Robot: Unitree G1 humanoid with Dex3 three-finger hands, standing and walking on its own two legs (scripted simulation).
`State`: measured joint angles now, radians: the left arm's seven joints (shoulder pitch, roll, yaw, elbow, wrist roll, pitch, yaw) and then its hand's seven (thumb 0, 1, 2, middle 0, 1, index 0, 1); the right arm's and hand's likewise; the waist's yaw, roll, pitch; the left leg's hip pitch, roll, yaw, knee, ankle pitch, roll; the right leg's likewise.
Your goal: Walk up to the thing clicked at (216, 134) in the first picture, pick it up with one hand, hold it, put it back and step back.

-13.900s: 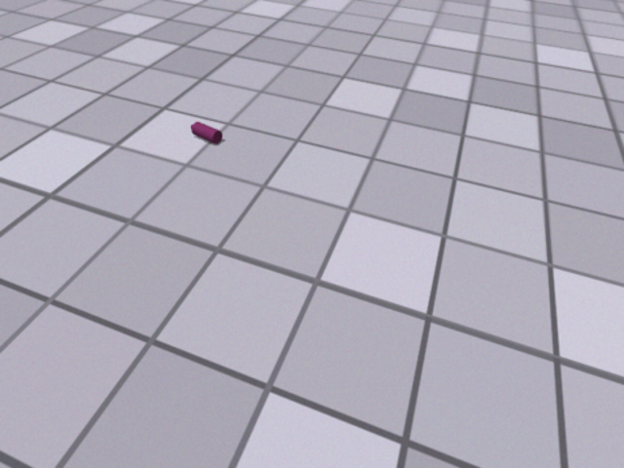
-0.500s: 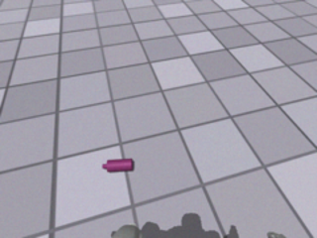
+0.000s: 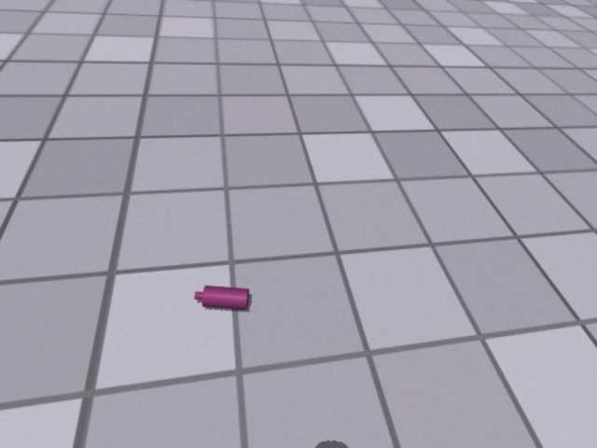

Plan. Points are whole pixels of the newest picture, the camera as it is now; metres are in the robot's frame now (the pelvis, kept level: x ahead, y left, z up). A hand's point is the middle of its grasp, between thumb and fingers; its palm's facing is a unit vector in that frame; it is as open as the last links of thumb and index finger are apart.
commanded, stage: walk up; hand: left
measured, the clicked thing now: (221, 297) +0.77 +0.23 -0.73
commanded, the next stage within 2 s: stand in 0.92 s
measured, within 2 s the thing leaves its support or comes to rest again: neither
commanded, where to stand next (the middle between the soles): +0.38 -0.01 m, yaw -2 degrees
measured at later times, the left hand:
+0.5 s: hand out of the picture +0.07 +0.28 -0.15, palm faces -0.01 -0.93 -0.38, open 7.4 cm
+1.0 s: hand out of the picture +0.12 +0.27 -0.14, palm faces -0.05 -0.93 -0.37, open 7.4 cm
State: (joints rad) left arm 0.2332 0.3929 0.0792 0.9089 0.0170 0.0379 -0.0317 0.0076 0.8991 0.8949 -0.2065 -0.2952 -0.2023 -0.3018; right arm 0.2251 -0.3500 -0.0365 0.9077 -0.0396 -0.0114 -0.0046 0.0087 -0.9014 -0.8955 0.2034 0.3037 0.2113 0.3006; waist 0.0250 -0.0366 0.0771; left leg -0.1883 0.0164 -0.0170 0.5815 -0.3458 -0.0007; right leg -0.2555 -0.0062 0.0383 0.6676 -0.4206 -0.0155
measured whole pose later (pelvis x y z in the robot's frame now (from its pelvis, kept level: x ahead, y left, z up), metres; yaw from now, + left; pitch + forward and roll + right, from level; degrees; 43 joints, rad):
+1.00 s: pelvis +0.02 +0.01 +0.01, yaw -2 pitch -3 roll +0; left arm 0.10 0.37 0.01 1.06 0.00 -0.01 0.01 0.01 0.90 0.89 -0.21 -0.30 -0.20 -0.30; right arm 0.08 -0.35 -0.05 1.06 -0.01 0.00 0.01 0.01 -0.91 -0.90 0.20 0.30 0.21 0.30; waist 0.00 -0.01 0.08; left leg -0.14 0.01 0.05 0.49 -0.31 0.00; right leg -0.16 -0.02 0.08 0.50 -0.29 0.04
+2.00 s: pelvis +0.00 +0.00 +0.02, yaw -1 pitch -2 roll +0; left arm 0.16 0.36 0.02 1.09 0.03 -0.02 -0.04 0.01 0.90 0.89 -0.21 -0.30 -0.20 -0.30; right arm 0.17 -0.36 -0.04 1.09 -0.03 -0.02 0.04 0.01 -0.91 -0.90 0.20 0.30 0.21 0.30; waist 0.00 0.01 0.02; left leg -0.15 0.03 0.01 0.44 -0.37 0.02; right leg -0.17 0.00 0.05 0.44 -0.35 -0.02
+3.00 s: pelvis +0.28 +0.01 -0.01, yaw -2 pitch -3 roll -1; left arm 0.25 0.38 0.05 0.81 0.02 0.00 -0.03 0.01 0.90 0.89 -0.21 -0.30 -0.20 -0.30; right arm 0.30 -0.40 -0.06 0.85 -0.02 -0.04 -0.01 0.00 -0.91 -0.90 0.20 0.30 0.21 0.30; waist 0.03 0.01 0.14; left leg -0.38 0.05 0.01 0.64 -0.19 0.00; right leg -0.27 0.02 -0.06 0.65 -0.33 -0.04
